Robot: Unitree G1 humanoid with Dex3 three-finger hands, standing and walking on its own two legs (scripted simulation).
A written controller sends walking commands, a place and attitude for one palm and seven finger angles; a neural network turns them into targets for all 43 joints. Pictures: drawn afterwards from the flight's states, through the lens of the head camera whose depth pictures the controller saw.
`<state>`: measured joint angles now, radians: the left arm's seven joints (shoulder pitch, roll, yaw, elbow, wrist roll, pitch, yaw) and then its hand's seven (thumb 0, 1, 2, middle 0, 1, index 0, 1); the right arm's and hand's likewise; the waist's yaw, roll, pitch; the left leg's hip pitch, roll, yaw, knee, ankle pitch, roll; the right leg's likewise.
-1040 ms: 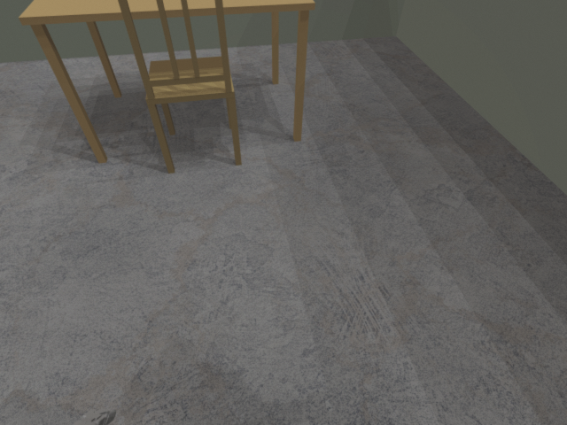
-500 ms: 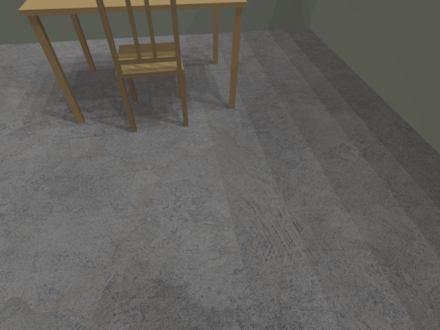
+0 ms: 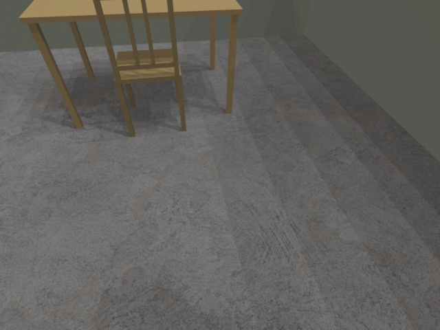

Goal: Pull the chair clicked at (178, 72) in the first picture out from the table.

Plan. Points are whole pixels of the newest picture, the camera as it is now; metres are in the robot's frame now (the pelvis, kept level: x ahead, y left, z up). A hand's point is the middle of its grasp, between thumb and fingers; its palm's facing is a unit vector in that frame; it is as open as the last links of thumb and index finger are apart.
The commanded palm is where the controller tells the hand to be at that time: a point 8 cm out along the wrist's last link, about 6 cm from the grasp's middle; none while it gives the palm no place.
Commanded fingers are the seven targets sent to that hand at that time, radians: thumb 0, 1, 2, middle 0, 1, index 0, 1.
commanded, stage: look at it before walking up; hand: left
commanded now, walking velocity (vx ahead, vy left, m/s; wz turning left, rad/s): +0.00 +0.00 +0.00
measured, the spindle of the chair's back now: (131, 34) +1.49 +0.56 -0.09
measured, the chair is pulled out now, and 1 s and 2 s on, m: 0.00 0.00 0.00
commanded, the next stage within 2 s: walk to a spot facing it in 0.40 s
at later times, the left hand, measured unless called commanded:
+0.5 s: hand out of the picture +0.06 +0.25 -0.16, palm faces -0.02 -0.94 -0.33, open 7.4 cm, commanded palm none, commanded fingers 0.00 0.90 0.90 -0.20 -0.30 -0.20 -0.30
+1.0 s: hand out of the picture +0.04 +0.24 -0.19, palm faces +0.12 -0.98 -0.14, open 7.4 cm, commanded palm none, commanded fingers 0.00 0.90 0.90 -0.20 -0.30 -0.20 -0.30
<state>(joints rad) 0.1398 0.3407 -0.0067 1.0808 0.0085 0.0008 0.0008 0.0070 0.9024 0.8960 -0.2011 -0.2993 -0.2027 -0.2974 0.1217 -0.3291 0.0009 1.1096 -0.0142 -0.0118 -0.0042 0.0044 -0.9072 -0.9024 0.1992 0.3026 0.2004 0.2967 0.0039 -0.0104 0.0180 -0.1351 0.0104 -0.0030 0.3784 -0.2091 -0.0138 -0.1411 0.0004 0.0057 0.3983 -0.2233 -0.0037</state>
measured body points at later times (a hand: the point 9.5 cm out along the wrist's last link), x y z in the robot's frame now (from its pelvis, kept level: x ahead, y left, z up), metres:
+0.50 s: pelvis +0.00 +0.00 +0.00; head +0.00 +0.01 +0.45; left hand +0.06 +0.30 -0.14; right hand +0.07 -0.29 -0.13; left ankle +0.00 +0.13 -0.74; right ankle +0.00 -0.12 -0.74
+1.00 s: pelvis +0.11 +0.07 -0.01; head +0.11 +0.09 +0.44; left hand +0.03 +0.29 -0.18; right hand +0.08 -0.17 -0.15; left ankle +0.06 +0.13 -0.74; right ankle +0.06 -0.07 -0.67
